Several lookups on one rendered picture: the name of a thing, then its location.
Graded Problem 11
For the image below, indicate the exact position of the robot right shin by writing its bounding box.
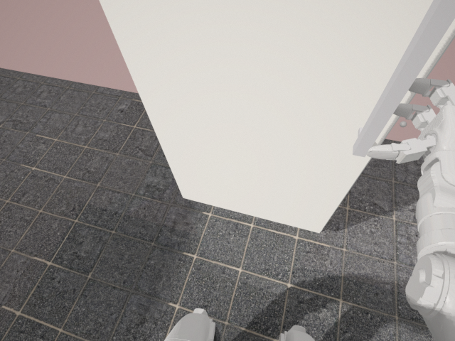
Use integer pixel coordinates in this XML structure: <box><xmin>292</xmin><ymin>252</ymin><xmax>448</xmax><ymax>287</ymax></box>
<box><xmin>290</xmin><ymin>325</ymin><xmax>306</xmax><ymax>333</ymax></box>

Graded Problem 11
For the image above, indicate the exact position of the handle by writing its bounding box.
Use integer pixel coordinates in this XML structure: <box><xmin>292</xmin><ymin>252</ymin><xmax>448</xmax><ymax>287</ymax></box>
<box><xmin>353</xmin><ymin>0</ymin><xmax>455</xmax><ymax>157</ymax></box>

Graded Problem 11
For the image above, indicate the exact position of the right robot forearm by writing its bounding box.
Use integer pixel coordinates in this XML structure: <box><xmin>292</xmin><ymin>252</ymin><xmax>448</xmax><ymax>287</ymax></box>
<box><xmin>415</xmin><ymin>151</ymin><xmax>455</xmax><ymax>260</ymax></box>

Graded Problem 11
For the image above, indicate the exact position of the fridge door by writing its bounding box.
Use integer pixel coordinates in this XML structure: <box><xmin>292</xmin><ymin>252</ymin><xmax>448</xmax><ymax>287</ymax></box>
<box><xmin>99</xmin><ymin>0</ymin><xmax>455</xmax><ymax>233</ymax></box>

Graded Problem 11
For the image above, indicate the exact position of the robot left thigh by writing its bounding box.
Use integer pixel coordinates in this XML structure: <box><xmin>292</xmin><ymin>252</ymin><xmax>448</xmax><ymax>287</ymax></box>
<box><xmin>164</xmin><ymin>313</ymin><xmax>215</xmax><ymax>341</ymax></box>

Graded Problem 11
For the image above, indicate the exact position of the right robot upper arm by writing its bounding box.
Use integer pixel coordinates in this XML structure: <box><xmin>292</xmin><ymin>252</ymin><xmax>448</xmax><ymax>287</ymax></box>
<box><xmin>406</xmin><ymin>253</ymin><xmax>455</xmax><ymax>341</ymax></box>

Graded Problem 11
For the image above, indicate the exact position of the right robot hand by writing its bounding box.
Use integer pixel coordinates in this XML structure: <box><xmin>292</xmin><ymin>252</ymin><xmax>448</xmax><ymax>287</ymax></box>
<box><xmin>367</xmin><ymin>78</ymin><xmax>455</xmax><ymax>164</ymax></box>

